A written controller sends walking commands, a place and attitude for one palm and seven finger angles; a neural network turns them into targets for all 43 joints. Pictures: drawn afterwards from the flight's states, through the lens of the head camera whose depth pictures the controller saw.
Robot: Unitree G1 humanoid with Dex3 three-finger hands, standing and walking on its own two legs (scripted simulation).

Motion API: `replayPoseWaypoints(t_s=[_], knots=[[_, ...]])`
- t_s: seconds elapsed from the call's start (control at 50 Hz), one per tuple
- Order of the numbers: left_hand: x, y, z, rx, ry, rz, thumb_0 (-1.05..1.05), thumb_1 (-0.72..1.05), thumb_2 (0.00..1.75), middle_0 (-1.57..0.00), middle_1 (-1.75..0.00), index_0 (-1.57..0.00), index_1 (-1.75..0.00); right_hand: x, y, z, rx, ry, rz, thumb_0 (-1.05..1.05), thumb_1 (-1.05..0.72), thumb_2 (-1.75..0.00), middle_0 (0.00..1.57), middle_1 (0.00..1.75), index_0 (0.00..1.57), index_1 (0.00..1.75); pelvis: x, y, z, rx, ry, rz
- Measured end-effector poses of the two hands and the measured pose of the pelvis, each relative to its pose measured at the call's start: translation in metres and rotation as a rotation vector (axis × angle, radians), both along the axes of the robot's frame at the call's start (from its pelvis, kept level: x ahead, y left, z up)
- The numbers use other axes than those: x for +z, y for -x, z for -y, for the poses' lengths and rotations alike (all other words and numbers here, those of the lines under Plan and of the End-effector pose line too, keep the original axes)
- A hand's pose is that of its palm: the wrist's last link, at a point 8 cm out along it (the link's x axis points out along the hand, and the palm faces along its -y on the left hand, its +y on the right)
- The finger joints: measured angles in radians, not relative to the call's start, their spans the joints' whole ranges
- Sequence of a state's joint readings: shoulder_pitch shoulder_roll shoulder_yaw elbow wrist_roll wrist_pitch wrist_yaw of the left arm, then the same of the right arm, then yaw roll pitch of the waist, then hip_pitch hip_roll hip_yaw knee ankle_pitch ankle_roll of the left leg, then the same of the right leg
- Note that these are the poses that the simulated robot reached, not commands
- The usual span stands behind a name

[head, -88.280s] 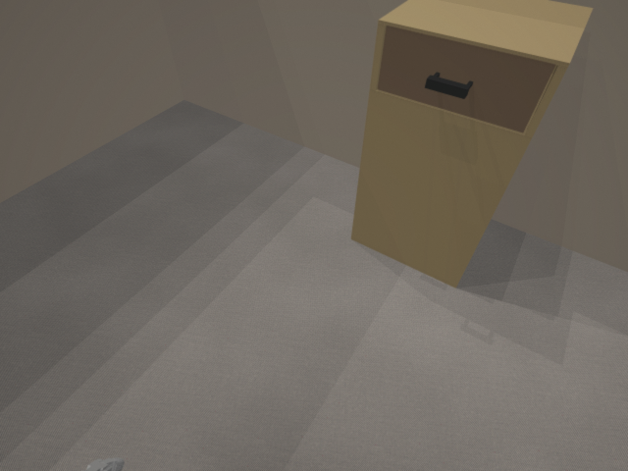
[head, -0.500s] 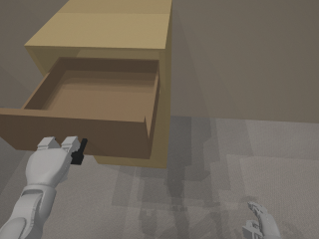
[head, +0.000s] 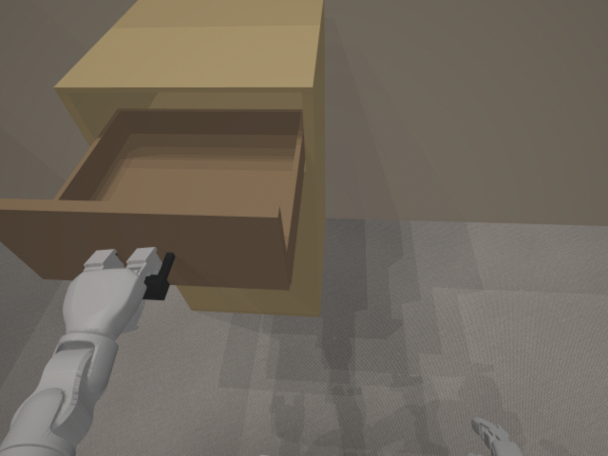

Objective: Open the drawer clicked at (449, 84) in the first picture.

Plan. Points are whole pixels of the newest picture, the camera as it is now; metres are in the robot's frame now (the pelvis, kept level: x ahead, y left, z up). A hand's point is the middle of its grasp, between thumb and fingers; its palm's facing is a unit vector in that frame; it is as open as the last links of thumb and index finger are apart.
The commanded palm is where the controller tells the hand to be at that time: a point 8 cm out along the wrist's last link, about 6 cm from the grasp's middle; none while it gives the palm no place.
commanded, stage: open the thumb to release the handle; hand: left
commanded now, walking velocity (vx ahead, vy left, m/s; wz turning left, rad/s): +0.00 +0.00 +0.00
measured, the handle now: (133, 272) +0.34 +0.28 +0.04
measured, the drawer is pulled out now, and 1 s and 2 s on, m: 0.29 0.29 0.29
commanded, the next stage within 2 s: lift the hand off the handle in 0.32 s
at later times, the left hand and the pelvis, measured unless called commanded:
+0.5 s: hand (130, 311) +0.29 +0.27 +0.02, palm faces +0.01 -0.06 -1.00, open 13.6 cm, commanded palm +0.28 +0.28 +0.07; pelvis +0.01 +0.01 +0.00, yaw +1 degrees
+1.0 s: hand (124, 294) +0.30 +0.27 +0.05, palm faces +0.02 -0.04 -1.00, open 13.4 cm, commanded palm +0.29 +0.27 +0.12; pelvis +0.01 +0.00 +0.00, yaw +1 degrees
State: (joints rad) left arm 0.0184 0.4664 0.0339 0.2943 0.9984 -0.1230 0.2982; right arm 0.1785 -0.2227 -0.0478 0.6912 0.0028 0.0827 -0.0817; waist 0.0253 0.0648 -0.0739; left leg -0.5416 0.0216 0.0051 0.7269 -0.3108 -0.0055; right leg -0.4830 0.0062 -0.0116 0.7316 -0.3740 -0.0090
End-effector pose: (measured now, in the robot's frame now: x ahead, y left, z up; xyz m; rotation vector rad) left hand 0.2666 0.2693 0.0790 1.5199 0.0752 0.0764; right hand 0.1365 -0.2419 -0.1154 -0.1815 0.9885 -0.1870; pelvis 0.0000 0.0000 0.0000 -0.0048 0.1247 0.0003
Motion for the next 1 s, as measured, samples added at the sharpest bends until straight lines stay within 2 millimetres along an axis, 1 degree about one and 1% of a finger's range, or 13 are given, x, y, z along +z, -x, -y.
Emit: replayPoseWaypoints(t_s=[0.06, 0.12, 0.32, 0.42, 0.56, 0.72, 0.82, 0.92, 1.0], knots=[[0.001, 0.000, -0.001, -0.002, 0.006, 0.008, 0.00, 0.49, 0.72, -0.37, -1.31, -0.39, -1.31, 0.003, -0.005, -0.003, 0.009, 0.002, 0.011, 0.01, -0.90, -0.90, 0.20, 0.30, 0.20, 0.30, 0.000, 0.000, -0.002, 0.001, 0.001, 0.002], [0.001, 0.000, -0.001, -0.006, 0.005, 0.013, 0.00, 0.35, 0.66, -0.38, -1.30, -0.38, -1.29, 0.006, -0.011, -0.005, 0.020, 0.007, 0.023, 0.01, -0.90, -0.90, 0.20, 0.30, 0.20, 0.30, 0.001, 0.000, -0.004, 0.004, 0.002, 0.004], [0.001, -0.004, -0.001, -0.008, 0.012, 0.011, 0.00, -0.23, 0.41, -0.37, -1.25, -0.34, -1.23, 0.015, -0.030, -0.011, 0.046, 0.011, 0.059, 0.01, -0.90, -0.90, 0.20, 0.30, 0.20, 0.30, 0.002, -0.003, -0.009, 0.006, 0.005, 0.007], [0.001, -0.001, -0.001, -0.004, 0.014, 0.014, 0.00, -0.39, 0.34, -0.35, -1.23, -0.33, -1.21, 0.016, -0.035, -0.016, 0.056, 0.001, 0.068, 0.01, -0.90, -0.90, 0.20, 0.30, 0.20, 0.30, 0.002, -0.005, -0.010, 0.005, 0.004, 0.009], [-0.004, -0.008, 0.000, -0.007, 0.004, -0.005, 0.00, -0.47, 0.31, -0.33, -1.22, -0.32, -1.21, 0.012, -0.036, -0.018, 0.076, 0.003, 0.038, 0.01, -0.90, -0.90, 0.20, 0.30, 0.20, 0.30, 0.001, -0.007, -0.008, 0.014, 0.005, 0.000], [-0.003, -0.014, 0.000, -0.010, 0.001, -0.004, -0.01, -0.48, 0.30, -0.34, -1.22, -0.35, -1.25, 0.004, -0.028, -0.014, 0.062, 0.001, 0.002, 0.01, -0.90, -0.90, 0.20, 0.30, 0.20, 0.30, 0.000, -0.009, -0.006, 0.016, 0.006, -0.012], [-0.001, -0.015, 0.001, -0.001, -0.003, -0.010, -0.01, -0.49, 0.30, -0.33, -1.21, -0.36, -1.24, 0.002, -0.023, -0.009, 0.050, 0.001, -0.010, 0.01, -0.90, -0.90, 0.20, 0.30, 0.20, 0.30, 0.000, -0.009, -0.004, 0.016, 0.005, -0.010], [0.009, -0.014, 0.000, -0.004, -0.007, -0.002, -0.01, -0.49, 0.30, -0.33, -1.21, -0.38, -1.23, 0.006, -0.023, -0.005, 0.034, 0.009, 0.002, 0.01, -0.90, -0.90, 0.20, 0.30, 0.20, 0.30, 0.002, -0.011, -0.003, 0.014, 0.003, 0.004], [0.023, -0.014, 0.000, -0.004, -0.010, 0.020, -0.01, -0.49, 0.30, -0.33, -1.20, -0.39, -1.23, 0.010, -0.028, -0.003, 0.032, 0.009, 0.023, 0.01, -0.90, -0.90, 0.20, 0.30, 0.20, 0.30, 0.005, -0.012, -0.002, 0.014, 0.001, 0.017]])
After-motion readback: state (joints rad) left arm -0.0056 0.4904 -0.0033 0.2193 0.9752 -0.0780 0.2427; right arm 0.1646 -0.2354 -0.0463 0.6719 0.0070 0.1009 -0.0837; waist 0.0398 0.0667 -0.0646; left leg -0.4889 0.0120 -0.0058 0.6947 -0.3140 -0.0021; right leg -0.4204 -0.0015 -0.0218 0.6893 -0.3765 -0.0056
